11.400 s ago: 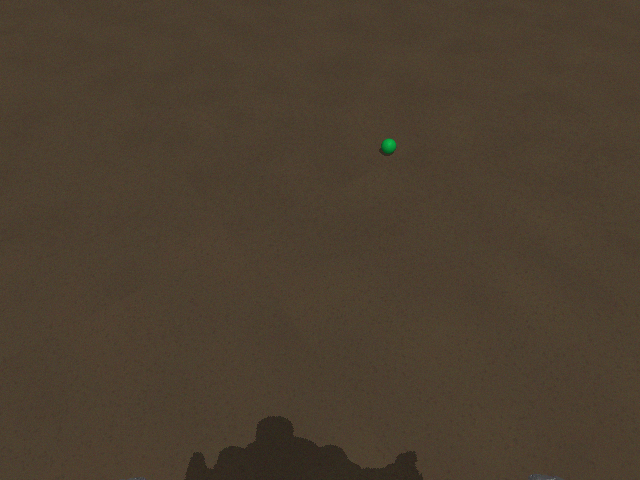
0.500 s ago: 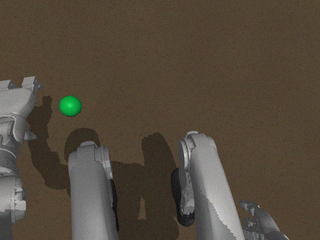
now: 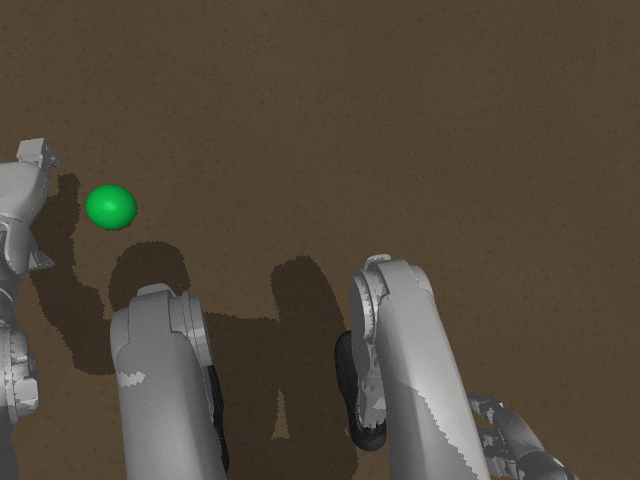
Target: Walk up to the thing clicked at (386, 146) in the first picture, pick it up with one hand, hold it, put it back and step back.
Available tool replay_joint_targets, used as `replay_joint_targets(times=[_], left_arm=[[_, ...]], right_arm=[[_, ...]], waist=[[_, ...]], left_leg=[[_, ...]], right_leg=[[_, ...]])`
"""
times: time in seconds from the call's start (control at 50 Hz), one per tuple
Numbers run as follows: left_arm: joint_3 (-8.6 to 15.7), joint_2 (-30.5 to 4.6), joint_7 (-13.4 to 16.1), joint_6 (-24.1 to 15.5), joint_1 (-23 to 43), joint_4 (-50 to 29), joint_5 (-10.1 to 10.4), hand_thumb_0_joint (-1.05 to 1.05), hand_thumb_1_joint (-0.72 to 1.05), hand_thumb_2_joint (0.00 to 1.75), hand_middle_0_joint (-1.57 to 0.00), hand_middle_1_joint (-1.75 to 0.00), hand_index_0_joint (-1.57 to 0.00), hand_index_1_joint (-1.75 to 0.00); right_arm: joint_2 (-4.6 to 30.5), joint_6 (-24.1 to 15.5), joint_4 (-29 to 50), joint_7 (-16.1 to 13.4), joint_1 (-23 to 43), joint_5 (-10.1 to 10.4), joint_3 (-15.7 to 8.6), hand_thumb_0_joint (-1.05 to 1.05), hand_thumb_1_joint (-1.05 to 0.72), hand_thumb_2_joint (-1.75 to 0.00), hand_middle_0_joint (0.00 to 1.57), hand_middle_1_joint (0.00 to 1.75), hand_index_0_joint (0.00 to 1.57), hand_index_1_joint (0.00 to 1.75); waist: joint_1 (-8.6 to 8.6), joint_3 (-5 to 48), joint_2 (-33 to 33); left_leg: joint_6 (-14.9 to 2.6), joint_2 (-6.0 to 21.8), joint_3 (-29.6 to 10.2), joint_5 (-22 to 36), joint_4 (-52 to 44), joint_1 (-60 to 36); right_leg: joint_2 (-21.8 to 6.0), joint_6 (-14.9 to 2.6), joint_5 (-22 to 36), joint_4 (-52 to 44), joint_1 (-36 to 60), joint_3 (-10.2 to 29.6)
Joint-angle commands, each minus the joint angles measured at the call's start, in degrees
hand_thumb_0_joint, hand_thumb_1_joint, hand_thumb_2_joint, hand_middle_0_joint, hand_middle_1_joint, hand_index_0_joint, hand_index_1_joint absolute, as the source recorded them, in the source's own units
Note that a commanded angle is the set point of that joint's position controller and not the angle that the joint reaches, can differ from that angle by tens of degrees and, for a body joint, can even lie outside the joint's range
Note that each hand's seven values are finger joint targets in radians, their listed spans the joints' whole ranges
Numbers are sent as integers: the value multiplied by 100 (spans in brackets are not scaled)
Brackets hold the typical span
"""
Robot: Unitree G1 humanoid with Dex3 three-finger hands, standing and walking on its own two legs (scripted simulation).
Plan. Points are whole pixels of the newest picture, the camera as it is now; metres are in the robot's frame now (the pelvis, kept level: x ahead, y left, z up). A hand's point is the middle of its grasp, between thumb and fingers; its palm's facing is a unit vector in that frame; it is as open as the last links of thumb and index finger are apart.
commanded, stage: rise first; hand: left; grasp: from above
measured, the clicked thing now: (111, 207) +0.48 +0.28 -0.30
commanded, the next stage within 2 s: approach in 1.90 s
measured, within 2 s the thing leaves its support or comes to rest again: neither
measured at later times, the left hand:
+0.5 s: hand (40, 215) +0.43 +0.33 -0.17, palm faces -0.44 -0.09 -0.89, open 14.0 cm
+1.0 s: hand (49, 214) +0.44 +0.32 -0.18, palm faces -0.42 -0.08 -0.90, open 14.0 cm
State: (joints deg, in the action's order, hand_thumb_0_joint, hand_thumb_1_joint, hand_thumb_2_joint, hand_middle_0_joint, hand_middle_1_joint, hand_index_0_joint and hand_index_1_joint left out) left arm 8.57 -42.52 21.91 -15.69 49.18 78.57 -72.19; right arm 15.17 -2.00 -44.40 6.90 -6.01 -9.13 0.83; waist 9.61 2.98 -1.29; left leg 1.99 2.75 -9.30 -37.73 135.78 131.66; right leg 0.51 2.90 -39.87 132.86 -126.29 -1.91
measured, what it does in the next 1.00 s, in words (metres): stands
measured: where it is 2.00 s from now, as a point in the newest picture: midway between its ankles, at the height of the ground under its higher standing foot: (287, 424)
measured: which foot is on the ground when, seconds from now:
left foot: down 0.00-1.00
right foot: down 0.00-1.00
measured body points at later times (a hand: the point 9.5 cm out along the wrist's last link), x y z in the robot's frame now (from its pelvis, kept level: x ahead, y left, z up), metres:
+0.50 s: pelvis +0.00 +0.00 -0.01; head +0.24 +0.07 +0.37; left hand +0.45 +0.33 -0.12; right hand +0.07 -0.28 -0.12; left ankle +0.08 +0.14 -0.30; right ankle +0.10 -0.13 -0.30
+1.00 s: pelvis +0.00 +0.00 -0.01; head +0.24 +0.07 +0.36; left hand +0.46 +0.32 -0.13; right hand +0.06 -0.28 -0.12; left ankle +0.08 +0.14 -0.30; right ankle +0.10 -0.13 -0.30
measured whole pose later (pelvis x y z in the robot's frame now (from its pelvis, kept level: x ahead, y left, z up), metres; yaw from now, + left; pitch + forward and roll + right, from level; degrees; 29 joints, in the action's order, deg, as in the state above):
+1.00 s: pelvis +0.00 +0.00 -0.01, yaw -1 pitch +32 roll -8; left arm 9.3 -44.3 24.8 -14.3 49.9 81.0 -72.4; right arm 15.9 -3.0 -44.2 8.1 -7.0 -10.2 2.9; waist 12.4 1.4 -1.5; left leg 2.1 2.4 -10.5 -38.0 138.7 133.9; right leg 1.0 3.3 -39.8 135.0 -128.0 -2.5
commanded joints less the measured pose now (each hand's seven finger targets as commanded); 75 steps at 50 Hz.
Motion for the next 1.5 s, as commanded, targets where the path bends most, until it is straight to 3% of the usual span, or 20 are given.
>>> replay_joint_targets(times=[0.0, 0.18, 0.22, 0.3, 0.36, 0.38, 0.66, 0.88, 0.96, 1.0, 1.1, 1.12, 1.16, 1.2, 1.26, 1.28, 1.34, 1.36, 1.38, 1.48], left_arm=[[243, -1672, 248, 40, 1575, -815, 108, 0, -53, 98, -6, -106, -8, -104], [286, -1736, 299, 53, 1533, -852, 107, 0, -53, 98, -6, -106, -8, -103], [200, -1566, 285, 72, 1459, -716, 92, 0, -53, 98, -6, -106, -8, -104], [272, -1685, 315, 77, 1453, -688, 87, 0, -54, 99, -6, -105, -7, -103], [268, -1776, 305, 49, 1591, -661, 75, 0, -53, 98, -6, -105, -8, -103], [237, -1732, 304, 48, 1559, -554, 71, 0, -58, 106, -10, -102, -7, -105], [140, -1724, 462, 18, 1804, -333, -3, 0, -55, 102, -8, -103, -8, -104], [356, -1900, 560, 127, 1717, -621, 36, 0, -54, 101, -10, -101, -9, -102], [191, -1722, 458, 203, 1609, -594, 90, 0, -52, 99, -12, -99, -11, -100], [265, -1783, 416, 220, 1555, -659, 138, 0, -51, 98, -13, -97, -12, -99], [99, -1560, 289, 210, 1480, -743, 170, 0, -50, 98, -14, -97, -13, -98], [187, -1638, 286, 197, 1533, -807, 192, 0, -51, 98, -13, -98, -12, -99], [51, -1522, 275, 186, 1489, -769, 157, 0, -50, 98, -14, -97, -13, -98], [144, -1597, 277, 169, 1570, -759, 126, 0, -50, 98, -16, -95, -14, -97], [15, -1436, 268, 157, 1517, -584, 142, 0, -48, 97, -17, -93, -15, -95], [100, -1524, 296, 142, 1558, -612, 132, 0, -48, 97, -17, -93, -15, -95], [122, -1624, 313, 131, 1568, -672, 106, 0, -47, 95, -20, -90, -18, -93], [130, -1641, 323, 135, 1666, -713, 107, 0, -45, 94, -20, -91, -18, -93], [-24, -1444, 314, 129, 1702, -640, 91, 0, -45, 94, -21, -90, -19, -92], [43, -1570, 336, 151, 1746, -733, 83, 0, -43, 92, -24, -87, -21, -90]], right_arm=[[1357, -50, 71, -52, -1087, 22, -446, 0, -90, -91, 20, 30, 20, 30], [1368, -28, 62, -34, -1134, 22, -416, 0, -90, -90, 20, 30, 20, 30], [1365, -33, 68, -15, -1167, 3, -387, 0, -90, -90, 20, 30, 20, 30], [1397, -16, 67, 1, -1192, -25, -356, 0, -90, -90, 20, 30, 20, 30], [1416, -2, 80, 9, -1168, -32, -325, 0, -90, -90, 20, 30, 20, 30], [1405, -4, 62, 7, -1173, -25, -309, 0, -91, -90, 20, 30, 20, 30], [1486, -79, 96, 32, -1100, -73, -223, 0, -90, -90, 20, 30, 20, 30], [1503, -143, 88, 47, -1150, -92, -246, 0, -90, -90, 20, 30, 20, 30], [1475, -156, 86, 63, -1169, -60, -275, 0, -90, -90, 20, 30, 20, 30], [1484, -158, 95, 64, -1201, -38, -293, 0, -90, -90, 20, 30, 20, 30], [1452, -115, 89, 62, -1191, 9, -303, 0, -90, -90, 20, 30, 20, 30], [1478, -112, 91, 54, -1189, 27, -338, 0, -90, -90, 20, 30, 20, 30], [1434, -98, 107, 57, -1162, 40, -299, 0, -90, -90, 20, 30, 20, 30], [1451, -77, 99, 50, -1235, 67, -321, 0, -91, -90, 20, 30, 20, 30], [1432, -98, 80, 49, -1202, 59, -313, 0, -91, -90, 20, 30, 20, 30], [1443, -97, 97, 55, -1216, 48, -283, 0, -90, -90, 20, 30, 20, 30], [1428, -105, 96, 50, -1163, 73, -307, 0, -91, -90, 20, 30, 20, 30], [1446, -114, 125, 47, -1140, 70, -318, 0, -91, -90, 20, 30, 20, 30], [1414, -119, 111, 43, -1122, 48, -308, 0, -91, -90, 20, 30, 20, 30], [1444, -138, 105, 33, -1140, 58, -320, 0, -91, -90, 20, 30, 20, 30]], waist=[[0, 3807, 1465], [7, 3884, 1511], [61, 3770, 1596], [86, 3815, 1595], [122, 3850, 1498], [119, 3786, 1494], [295, 3523, 1549], [231, 3809, 1754], [270, 3748, 1665], [207, 3746, 1653], [187, 3837, 1617], [177, 3808, 1662], [169, 3704, 1742], [198, 3712, 1517], [211, 3662, 1365], [248, 3623, 1421], [122, 3749, 1523], [160, 3699, 1608], [237, 3660, 1605], [177, 3779, 1635]], left_leg=[[-332, -150, 726, 685, -1307, -3068], [-322, -150, 701, 858, -1211, -3055], [-308, -146, 688, 904, -1218, -3128], [-322, -160, 699, 984, -1161, -3067], [-339, -165, 692, 942, -1102, -2951], [-331, -168, 695, 928, -1099, -2930], [-329, -173, 640, 565, -1068, -2767], [-316, -174, 677, 757, -1040, -2911], [-328, -161, 687, 707, -1029, -2808], [-335, -170, 692, 759, -1056, -2814], [-311, -187, 668, 805, -1128, -2906], [-306, -186, 655, 803, -1157, -2963], [-299, -190, 670, 819, -1178, -2932], [-322, -200, 670, 794, -1156, -2850], [-345, -185, 697, 787, -1093, -2773], [-341, -202, 685, 819, -1102, -2751], [-320, -198, 697, 783, -1152, -2891], [-310, -187, 678, 734, -1188, -2938], [-311, -179, 686, 674, -1158, -2886], [-304, -193, 678, 603, -1215, -2933]], right_leg=[[162, -461, 1015, -1441, 1555, -645], [181, -461, 1195, -1346, 1592, -656], [176, -455, 1235, -1316, 1550, -682], [170, -433, 1334, -1295, 1645, -675], [186, -429, 1328, -1310, 1682, -674], [191, -437, 1305, -1292, 1665, -675], [211, -442, 1000, -1288, 1374, -745], [188, -426, 1209, -1220, 1542, -716], [194, -430, 1199, -1293, 1560, -692], [179, -426, 1236, -1284, 1617, -689], [197, -447, 1267, -1298, 1645, -711], [175, -446, 1247, -1269, 1571, -715], [190, -458, 1283, -1300, 1592, -709], [179, -444, 1240, -1345, 1629, -703], [193, -422, 1270, -1415, 1689, -667], [178, -415, 1287, -1371, 1705, -680], [180, -447, 1222, -1359, 1665, -669], [175, -453, 1162, -1330, 1571, -688], [192, -450, 1135, -1375, 1550, -680], [183, -461, 1026, -1392, 1538, -686]])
